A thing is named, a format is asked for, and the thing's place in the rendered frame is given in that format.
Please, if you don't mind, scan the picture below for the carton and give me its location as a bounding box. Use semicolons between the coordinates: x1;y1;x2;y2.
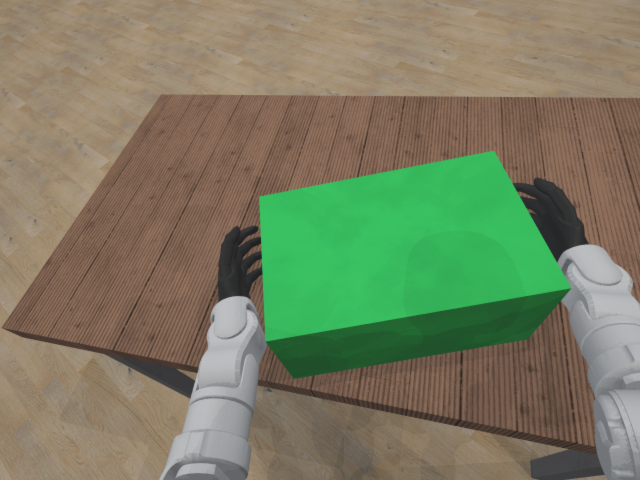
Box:
259;151;571;379

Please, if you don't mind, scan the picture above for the robot right upper arm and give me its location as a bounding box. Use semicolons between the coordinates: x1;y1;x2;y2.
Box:
594;390;640;480

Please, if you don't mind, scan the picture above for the right robot forearm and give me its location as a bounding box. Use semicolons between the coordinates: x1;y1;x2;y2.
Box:
557;244;640;398

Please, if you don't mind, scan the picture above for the left robot forearm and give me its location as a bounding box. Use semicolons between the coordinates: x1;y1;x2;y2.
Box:
159;296;267;480

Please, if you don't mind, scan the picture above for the left robot hand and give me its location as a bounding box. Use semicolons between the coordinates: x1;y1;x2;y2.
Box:
218;226;262;302

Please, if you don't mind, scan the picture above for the table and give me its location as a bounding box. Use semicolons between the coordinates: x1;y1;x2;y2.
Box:
1;94;640;480

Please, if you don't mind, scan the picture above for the right robot hand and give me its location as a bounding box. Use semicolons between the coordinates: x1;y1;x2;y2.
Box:
513;177;589;262

